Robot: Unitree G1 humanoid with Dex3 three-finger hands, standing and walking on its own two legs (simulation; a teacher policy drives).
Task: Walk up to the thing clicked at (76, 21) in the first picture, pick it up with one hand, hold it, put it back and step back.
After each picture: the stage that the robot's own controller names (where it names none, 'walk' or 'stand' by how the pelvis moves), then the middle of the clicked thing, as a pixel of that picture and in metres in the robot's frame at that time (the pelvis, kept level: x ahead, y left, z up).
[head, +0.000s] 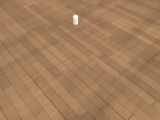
stand; (75, 20) +1.97 +0.11 -0.72
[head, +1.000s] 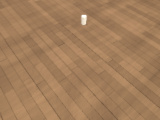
walk; (83, 19) +1.83 +0.12 -0.71
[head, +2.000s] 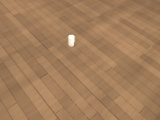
walk; (71, 40) +1.36 +0.14 -0.69
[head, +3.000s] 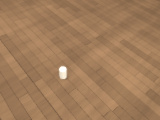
walk; (63, 72) +0.91 +0.20 -0.70
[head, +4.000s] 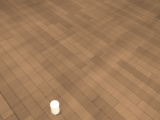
walk; (55, 107) +0.60 +0.19 -0.70
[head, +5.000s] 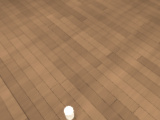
walk; (69, 113) +0.47 +0.13 -0.68
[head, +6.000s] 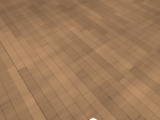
stand; out of the picture +0.45 -0.04 -0.71
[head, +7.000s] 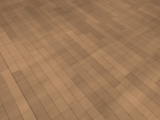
stand; out of the picture +0.41 -0.04 -0.72
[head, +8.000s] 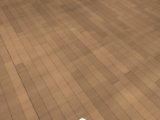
stand; out of the picture +0.46 +0.02 -0.71
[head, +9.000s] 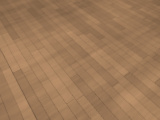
stand; out of the picture +0.44 +0.01 -0.72
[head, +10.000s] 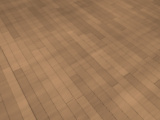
stand; out of the picture +0.44 +0.02 -0.73
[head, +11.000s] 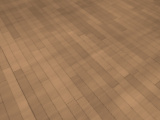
stand; out of the picture +0.43 +0.01 -0.73
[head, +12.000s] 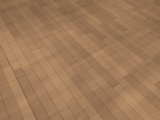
stand; out of the picture +0.43 +0.00 -0.73
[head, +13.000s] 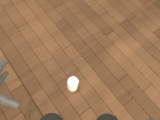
go down; (72, 84) +0.49 +0.02 -0.52
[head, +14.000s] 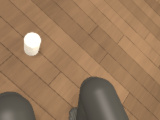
go down; (32, 44) +0.53 +0.10 -0.30
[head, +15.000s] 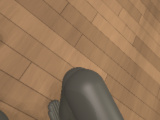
close in; out of the picture +0.52 +0.14 -0.27
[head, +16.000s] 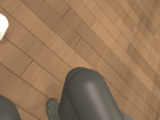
go down; out of the picture +0.53 +0.14 -0.28
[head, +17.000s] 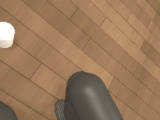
go down; (4, 36) +0.52 +0.13 -0.30
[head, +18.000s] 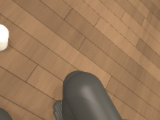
go down; out of the picture +0.52 +0.13 -0.29
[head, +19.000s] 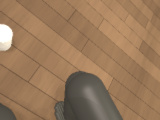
go down; (2, 38) +0.52 +0.13 -0.29
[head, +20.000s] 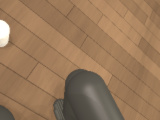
go down; out of the picture +0.53 +0.13 -0.28
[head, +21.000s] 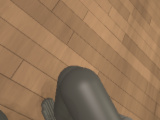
close in; out of the picture +0.52 +0.15 -0.27
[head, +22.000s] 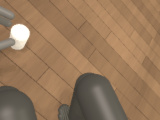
lift; (18, 37) +0.53 +0.13 -0.29
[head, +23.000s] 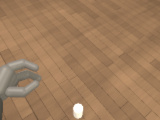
hold; (78, 111) +0.48 +0.01 -0.61
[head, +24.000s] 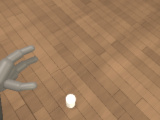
go down; (70, 101) +0.48 +0.02 -0.63
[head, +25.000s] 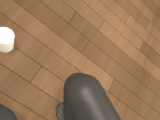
go down; (4, 40) +0.53 +0.11 -0.30
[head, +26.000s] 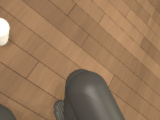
hold; out of the picture +0.53 +0.13 -0.27
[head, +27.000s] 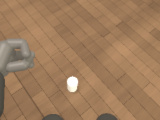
hold; (72, 84) +0.52 +0.03 -0.51
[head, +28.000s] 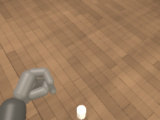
hold; (81, 112) +0.47 +0.01 -0.66
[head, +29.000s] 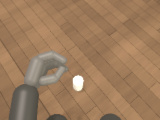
hold; (78, 83) +0.51 +0.02 -0.52
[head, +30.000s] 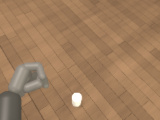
crouch; (76, 99) +0.49 +0.01 -0.62
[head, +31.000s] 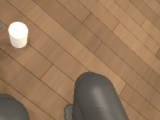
lower; (18, 35) +0.54 +0.10 -0.27
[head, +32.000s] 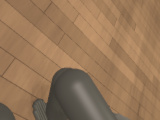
lower; out of the picture +0.53 +0.15 -0.30
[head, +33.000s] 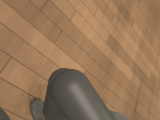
lower; out of the picture +0.53 +0.15 -0.31
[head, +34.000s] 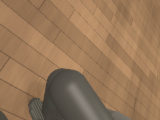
lower; out of the picture +0.53 +0.15 -0.31
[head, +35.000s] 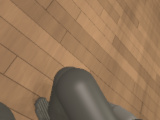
stand; out of the picture +0.54 +0.15 -0.28
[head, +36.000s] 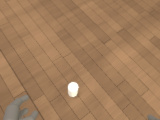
stand; (72, 89) +0.50 +0.02 -0.55
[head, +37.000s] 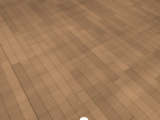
stand; out of the picture +0.47 -0.01 -0.66
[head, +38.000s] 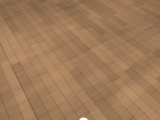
stand; out of the picture +0.46 -0.01 -0.66
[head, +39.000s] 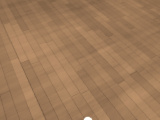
stand; out of the picture +0.47 -0.02 -0.71
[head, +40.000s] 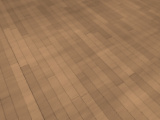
stand; out of the picture +0.46 -0.01 -0.73
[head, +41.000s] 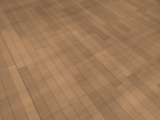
stand; out of the picture +0.46 +0.00 -0.73
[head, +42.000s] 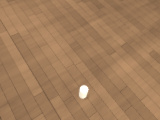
walk; (83, 92) +0.58 -0.06 -0.71
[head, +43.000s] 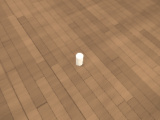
walk; (79, 59) +0.94 +0.04 -0.70
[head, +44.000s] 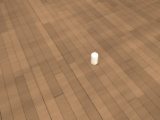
stand; (94, 58) +1.11 -0.04 -0.71
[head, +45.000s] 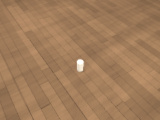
stand; (80, 65) +1.07 +0.01 -0.72
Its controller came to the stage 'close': no
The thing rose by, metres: 0.00
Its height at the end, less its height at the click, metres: +0.00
